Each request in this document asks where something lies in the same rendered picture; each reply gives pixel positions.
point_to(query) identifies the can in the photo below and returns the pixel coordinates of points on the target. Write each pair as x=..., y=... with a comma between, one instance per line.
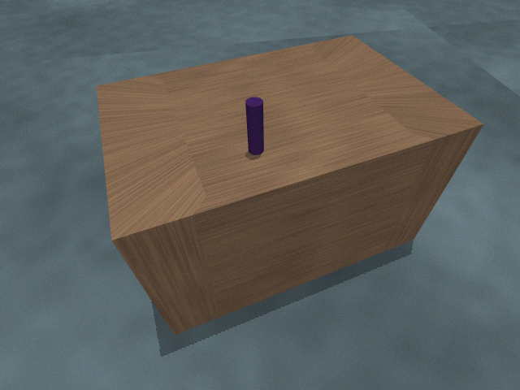
x=254, y=116

